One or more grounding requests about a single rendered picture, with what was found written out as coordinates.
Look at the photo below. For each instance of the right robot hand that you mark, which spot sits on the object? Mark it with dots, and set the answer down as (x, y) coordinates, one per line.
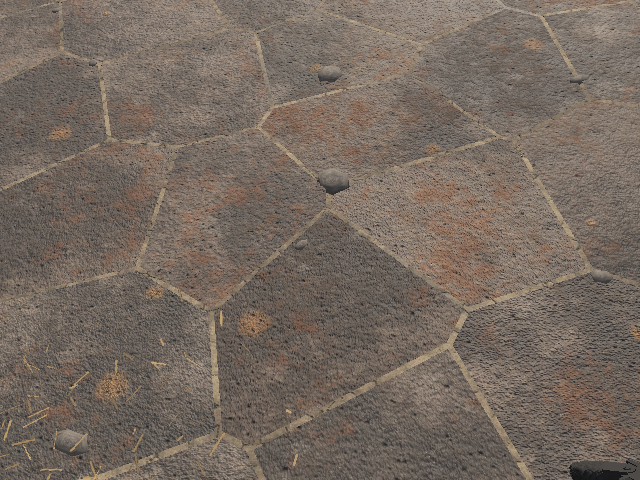
(599, 470)

